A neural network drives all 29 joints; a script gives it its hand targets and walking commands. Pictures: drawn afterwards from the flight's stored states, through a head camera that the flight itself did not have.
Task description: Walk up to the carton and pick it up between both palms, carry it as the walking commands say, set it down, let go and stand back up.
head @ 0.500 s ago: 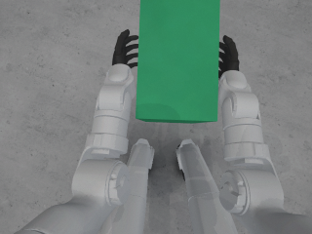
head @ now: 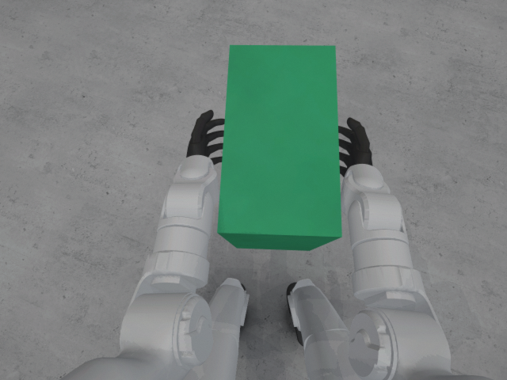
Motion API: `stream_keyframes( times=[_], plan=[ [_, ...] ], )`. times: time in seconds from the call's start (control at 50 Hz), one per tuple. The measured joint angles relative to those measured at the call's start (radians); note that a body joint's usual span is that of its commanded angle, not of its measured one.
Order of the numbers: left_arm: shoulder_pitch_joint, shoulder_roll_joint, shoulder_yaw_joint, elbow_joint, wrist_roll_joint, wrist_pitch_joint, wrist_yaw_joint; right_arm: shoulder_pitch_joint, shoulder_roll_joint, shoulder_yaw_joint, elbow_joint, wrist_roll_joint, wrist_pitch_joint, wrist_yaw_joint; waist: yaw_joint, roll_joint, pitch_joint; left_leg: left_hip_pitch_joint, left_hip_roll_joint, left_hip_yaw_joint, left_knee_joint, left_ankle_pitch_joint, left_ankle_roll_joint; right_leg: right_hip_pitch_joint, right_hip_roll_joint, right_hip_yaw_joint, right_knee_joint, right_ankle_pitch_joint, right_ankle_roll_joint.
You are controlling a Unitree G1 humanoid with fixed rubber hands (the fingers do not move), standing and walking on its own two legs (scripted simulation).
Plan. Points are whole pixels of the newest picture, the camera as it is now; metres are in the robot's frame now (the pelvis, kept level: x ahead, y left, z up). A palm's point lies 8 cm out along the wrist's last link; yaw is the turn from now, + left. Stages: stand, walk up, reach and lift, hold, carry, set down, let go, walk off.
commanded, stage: reach and lift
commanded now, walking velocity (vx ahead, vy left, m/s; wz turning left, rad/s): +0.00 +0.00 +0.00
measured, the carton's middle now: (276, 166) +0.43 -0.01 -0.08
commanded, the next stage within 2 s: hold in 1.78 s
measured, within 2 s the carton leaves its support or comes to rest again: neither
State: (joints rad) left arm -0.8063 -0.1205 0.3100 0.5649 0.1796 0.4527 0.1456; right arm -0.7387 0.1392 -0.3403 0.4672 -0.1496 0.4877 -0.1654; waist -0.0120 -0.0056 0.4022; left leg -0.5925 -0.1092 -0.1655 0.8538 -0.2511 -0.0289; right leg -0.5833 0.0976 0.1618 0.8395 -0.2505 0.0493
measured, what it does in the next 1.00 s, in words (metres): shifts its weight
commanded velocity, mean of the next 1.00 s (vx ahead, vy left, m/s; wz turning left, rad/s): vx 0.00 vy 0.00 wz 0.00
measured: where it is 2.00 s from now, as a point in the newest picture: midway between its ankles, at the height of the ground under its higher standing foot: (266, 325)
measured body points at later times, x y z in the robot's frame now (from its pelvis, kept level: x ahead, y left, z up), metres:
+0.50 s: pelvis +0.09 +0.01 +0.04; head +0.05 +0.02 +0.49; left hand +0.41 +0.11 +0.06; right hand +0.40 -0.13 +0.06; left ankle +0.12 +0.12 -0.69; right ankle +0.12 -0.13 -0.69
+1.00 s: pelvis +0.08 +0.00 +0.04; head +0.04 +0.00 +0.49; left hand +0.40 +0.12 +0.08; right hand +0.40 -0.12 +0.08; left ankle +0.12 +0.12 -0.69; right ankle +0.12 -0.13 -0.69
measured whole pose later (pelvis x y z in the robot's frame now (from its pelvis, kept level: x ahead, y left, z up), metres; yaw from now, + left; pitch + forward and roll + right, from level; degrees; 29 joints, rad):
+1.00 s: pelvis +0.08 +0.00 +0.04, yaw -1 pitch -7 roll +0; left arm -0.42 -0.20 0.25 0.49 0.26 0.72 0.12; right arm -0.38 0.19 -0.22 0.45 -0.21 0.74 -0.14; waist 0.02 -0.01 0.01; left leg -0.16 -0.07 -0.15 0.56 -0.26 0.00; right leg -0.15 0.07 0.17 0.55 -0.26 0.01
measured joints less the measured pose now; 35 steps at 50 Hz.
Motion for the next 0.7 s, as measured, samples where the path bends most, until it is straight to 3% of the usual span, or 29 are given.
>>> stream_keyframes(
  times=[0.14,0.24,0.36,0.56,0.7],
  plan=[
    [0.109,-0.046,0.065,0.141,0.067,0.01,-0.005,0.127,0.041,-0.053,0.135,-0.069,0.003,0.024,-0.001,0.002,-0.326,-0.001,0.006,-0.007,-0.073,-0.003,0.01,0.005,-0.009,-0.004,-0.085,0.0,-0.007],
    [0.152,-0.06,0.065,0.179,0.115,0.037,-0.007,0.176,0.045,-0.059,0.171,-0.083,0.026,0.031,0.002,0.001,-0.393,0.115,0.011,-0.003,-0.109,-0.028,0.022,0.123,-0.015,-0.003,-0.125,-0.023,-0.011],
    [0.248,-0.081,0.045,0.137,0.108,0.062,-0.008,0.25,0.047,-0.012,0.141,-0.085,0.07,0.034,-0.007,-0.005,-0.409,0.267,0.015,0.0,-0.175,-0.041,0.034,0.276,-0.025,0.001,-0.193,-0.035,-0.017],
    [0.404,-0.075,-0.102,-0.032,0.047,0.168,0.003,0.392,0.036,0.112,-0.01,-0.014,0.168,0.015,-0.019,-0.009,-0.405,0.405,0.028,0.002,-0.274,-0.028,0.04,0.418,-0.031,0.007,-0.304,-0.013,-0.022],
    [0.385,-0.083,-0.087,-0.042,0.071,0.229,-0.013,0.392,0.036,0.119,-0.038,-0.025,0.234,0.017,-0.009,-0.003,-0.42,0.444,0.031,0.014,-0.311,-0.016,0.041,0.445,-0.034,0.019,-0.323,-0.006,-0.024]
  ],
)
